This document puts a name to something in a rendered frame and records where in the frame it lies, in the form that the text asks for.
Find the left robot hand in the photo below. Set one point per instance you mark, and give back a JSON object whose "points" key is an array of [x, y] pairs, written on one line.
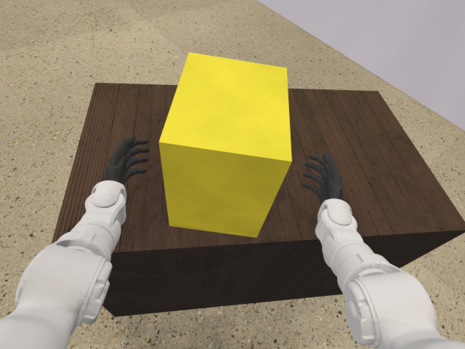
{"points": [[120, 162]]}

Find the right robot forearm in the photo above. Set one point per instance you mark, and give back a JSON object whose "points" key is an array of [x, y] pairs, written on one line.
{"points": [[344, 250]]}

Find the right robot hand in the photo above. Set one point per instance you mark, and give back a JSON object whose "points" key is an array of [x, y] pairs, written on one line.
{"points": [[330, 182]]}

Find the pedestal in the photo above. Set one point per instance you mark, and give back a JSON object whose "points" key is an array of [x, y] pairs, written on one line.
{"points": [[402, 211]]}

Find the carton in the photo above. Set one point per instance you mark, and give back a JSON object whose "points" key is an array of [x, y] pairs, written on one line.
{"points": [[226, 145]]}

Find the robot left upper arm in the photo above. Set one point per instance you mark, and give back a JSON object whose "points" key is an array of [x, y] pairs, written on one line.
{"points": [[66, 288]]}

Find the left robot forearm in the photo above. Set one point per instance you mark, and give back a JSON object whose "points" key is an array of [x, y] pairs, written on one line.
{"points": [[97, 232]]}

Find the robot right upper arm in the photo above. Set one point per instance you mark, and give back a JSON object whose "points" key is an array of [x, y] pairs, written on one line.
{"points": [[391, 311]]}

